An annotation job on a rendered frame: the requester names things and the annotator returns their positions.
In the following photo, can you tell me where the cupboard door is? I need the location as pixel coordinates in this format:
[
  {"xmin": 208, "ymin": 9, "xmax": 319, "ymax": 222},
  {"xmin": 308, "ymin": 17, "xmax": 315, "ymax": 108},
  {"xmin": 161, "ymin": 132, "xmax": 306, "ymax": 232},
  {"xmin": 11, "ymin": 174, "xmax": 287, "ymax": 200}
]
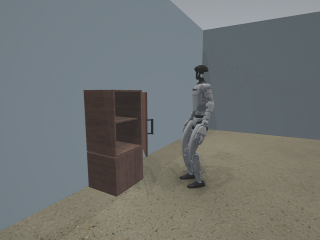
[{"xmin": 140, "ymin": 92, "xmax": 148, "ymax": 157}]

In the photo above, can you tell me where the handle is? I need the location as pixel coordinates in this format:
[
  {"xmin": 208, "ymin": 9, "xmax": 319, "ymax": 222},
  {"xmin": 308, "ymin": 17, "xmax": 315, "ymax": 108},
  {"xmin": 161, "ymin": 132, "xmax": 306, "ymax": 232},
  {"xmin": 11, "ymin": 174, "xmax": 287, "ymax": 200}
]
[{"xmin": 147, "ymin": 119, "xmax": 154, "ymax": 135}]

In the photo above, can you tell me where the robot left hand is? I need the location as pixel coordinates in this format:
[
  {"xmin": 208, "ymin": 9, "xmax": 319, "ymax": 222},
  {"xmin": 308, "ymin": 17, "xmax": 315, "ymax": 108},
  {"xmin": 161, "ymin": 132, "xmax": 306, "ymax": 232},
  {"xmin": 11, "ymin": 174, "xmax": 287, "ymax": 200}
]
[{"xmin": 193, "ymin": 126, "xmax": 207, "ymax": 145}]

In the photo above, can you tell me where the humanoid robot torso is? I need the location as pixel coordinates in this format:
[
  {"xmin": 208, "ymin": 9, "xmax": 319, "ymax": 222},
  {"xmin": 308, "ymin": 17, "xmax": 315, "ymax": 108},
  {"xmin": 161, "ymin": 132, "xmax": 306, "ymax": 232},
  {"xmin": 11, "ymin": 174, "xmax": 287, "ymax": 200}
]
[{"xmin": 192, "ymin": 81, "xmax": 208, "ymax": 127}]

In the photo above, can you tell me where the robot left upper arm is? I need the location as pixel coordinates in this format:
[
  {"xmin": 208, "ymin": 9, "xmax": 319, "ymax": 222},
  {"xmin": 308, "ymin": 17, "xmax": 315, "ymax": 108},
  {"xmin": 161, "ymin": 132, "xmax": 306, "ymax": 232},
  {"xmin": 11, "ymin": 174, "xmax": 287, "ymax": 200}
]
[{"xmin": 201, "ymin": 83, "xmax": 214, "ymax": 108}]

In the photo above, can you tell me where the right robot forearm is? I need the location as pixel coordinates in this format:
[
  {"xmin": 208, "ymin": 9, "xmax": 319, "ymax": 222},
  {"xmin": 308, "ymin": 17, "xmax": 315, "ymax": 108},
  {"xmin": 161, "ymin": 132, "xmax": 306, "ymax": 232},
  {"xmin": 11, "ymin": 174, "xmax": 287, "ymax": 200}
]
[{"xmin": 188, "ymin": 110, "xmax": 197, "ymax": 121}]

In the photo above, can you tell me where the robot left thigh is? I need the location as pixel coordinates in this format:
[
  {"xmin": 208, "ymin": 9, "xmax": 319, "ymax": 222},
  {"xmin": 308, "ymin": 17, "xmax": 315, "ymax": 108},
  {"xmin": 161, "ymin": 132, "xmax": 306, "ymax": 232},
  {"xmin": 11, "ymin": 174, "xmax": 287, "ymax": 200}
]
[{"xmin": 188, "ymin": 122, "xmax": 208, "ymax": 160}]

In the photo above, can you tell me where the left robot forearm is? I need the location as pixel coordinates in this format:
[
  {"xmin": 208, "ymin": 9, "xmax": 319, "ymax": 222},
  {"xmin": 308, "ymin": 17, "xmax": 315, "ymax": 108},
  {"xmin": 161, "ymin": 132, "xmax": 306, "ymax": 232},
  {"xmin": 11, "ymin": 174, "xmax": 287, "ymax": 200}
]
[{"xmin": 200, "ymin": 102, "xmax": 214, "ymax": 128}]

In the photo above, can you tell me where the robot right hand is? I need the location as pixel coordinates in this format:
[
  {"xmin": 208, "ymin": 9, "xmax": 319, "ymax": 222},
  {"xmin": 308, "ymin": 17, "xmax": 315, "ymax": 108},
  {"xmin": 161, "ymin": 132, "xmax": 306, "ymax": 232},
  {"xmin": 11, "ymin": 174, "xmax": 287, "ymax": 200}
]
[{"xmin": 182, "ymin": 120, "xmax": 189, "ymax": 132}]

